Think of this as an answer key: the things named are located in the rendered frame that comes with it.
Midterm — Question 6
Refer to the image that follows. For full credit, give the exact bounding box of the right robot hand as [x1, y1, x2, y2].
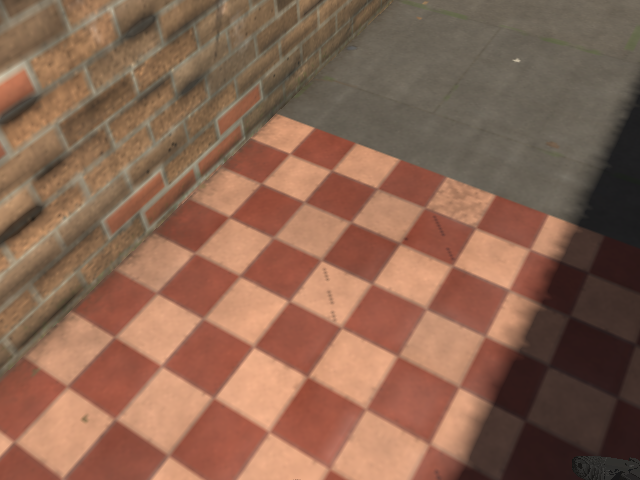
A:
[572, 456, 640, 480]

